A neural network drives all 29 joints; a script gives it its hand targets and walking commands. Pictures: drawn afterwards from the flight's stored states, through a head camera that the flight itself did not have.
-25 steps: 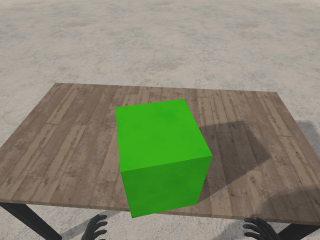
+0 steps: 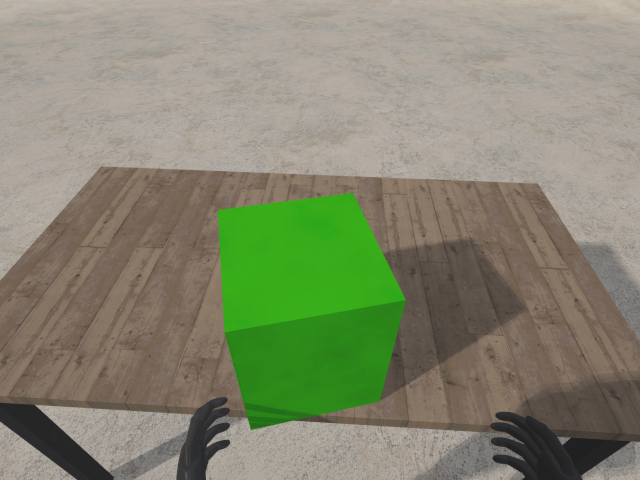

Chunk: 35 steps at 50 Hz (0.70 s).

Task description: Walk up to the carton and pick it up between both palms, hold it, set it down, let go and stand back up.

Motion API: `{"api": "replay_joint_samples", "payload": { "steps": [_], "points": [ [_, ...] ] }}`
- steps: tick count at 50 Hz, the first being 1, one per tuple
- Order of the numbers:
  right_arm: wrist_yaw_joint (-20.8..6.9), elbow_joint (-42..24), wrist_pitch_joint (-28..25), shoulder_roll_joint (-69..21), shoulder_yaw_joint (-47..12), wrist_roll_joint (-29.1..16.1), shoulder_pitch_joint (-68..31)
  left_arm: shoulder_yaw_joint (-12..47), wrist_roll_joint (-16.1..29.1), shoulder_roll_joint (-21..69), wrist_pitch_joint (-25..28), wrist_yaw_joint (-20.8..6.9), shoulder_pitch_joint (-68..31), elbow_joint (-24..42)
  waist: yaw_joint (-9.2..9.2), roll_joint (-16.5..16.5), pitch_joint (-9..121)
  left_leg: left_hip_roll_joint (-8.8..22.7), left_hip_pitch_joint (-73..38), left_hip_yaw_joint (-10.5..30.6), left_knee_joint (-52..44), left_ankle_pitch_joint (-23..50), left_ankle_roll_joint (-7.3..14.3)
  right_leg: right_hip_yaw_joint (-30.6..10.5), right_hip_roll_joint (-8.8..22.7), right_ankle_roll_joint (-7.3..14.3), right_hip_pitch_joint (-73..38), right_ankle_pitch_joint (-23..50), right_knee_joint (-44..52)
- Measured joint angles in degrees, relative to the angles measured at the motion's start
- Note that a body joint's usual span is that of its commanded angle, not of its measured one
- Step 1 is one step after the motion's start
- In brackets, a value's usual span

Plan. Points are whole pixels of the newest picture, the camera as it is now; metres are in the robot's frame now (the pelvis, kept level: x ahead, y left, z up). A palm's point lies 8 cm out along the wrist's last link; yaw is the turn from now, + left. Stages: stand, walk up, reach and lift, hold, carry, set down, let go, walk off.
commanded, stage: reach and lift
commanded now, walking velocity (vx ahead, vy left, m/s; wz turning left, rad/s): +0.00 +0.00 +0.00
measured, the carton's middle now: (302, 310) +0.38 +0.09 +0.01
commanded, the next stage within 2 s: none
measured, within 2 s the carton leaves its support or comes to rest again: neither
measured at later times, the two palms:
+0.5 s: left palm (197, 415) +0.21 +0.19 +0.01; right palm (540, 417) +0.25 -0.22 +0.01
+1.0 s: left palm (193, 360) +0.25 +0.20 +0.07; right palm (520, 346) +0.31 -0.19 +0.06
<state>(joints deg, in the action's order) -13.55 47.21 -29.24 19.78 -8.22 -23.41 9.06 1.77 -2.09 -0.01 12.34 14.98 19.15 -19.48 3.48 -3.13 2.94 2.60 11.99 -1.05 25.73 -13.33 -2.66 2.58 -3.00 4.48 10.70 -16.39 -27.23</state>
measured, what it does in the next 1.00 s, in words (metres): stands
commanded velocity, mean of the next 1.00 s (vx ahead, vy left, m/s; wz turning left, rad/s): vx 0.00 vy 0.00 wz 0.00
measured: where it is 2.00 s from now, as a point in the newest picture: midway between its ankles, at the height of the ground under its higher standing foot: outside the picture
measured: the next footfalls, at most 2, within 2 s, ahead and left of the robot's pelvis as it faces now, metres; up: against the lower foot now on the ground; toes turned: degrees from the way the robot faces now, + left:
none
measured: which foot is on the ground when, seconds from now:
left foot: down 0.00-1.00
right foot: down 0.00-1.00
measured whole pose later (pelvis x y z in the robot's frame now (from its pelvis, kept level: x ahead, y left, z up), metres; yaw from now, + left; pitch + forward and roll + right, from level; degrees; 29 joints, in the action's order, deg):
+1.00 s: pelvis -0.02 +0.00 +0.01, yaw -3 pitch +1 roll +0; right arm -6.4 28.2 -0.8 21.9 -5.6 -23.4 -15.4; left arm -4.2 1.5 0.1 -21.8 15.5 -4.1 1.2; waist 5.8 -1.4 -1.2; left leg 3.4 11.8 -2.5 18.3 -7.6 -2.6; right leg -0.5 -4.5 4.6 11.4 -9.5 -19.7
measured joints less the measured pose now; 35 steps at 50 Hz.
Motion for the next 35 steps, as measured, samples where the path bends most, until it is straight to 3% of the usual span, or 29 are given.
{"api": "replay_joint_samples", "payload": {
  "steps": [8,14,35],
  "points": [
    [0.62,-0.99,1.52,0.46,-1.85,-2.02,-3.93,-0.73,-0.02,1.77,-2.86,1.14,-4.92,1.07,0.03,0.0,-0.77,0.02,0.51,-0.47,0.61,0.08,-0.21,-0.66,-0.08,0.22,1.3,-0.34,-1.83],
    [2.44,-5.61,4.9,0.92,-2.55,-2.18,-5.87,-2.83,0.89,1.42,-7.27,0.78,-7.39,3.7,0.16,0.06,-1.94,0.1,-0.2,-0.84,-1.09,1.13,-0.18,-1.26,-0.3,0.26,1.04,0.61,-0.71],
    [4.86,-15.39,17.71,0.98,0.86,0.03,-14.45,-4.46,1.39,1.41,-20.67,0.5,-14.62,13.4,0.98,0.31,-3.09,0.59,-0.76,-1.5,-6.35,4.64,0.11,-2.7,-1.16,0.09,0.32,5.3,5.8]
  ]
}}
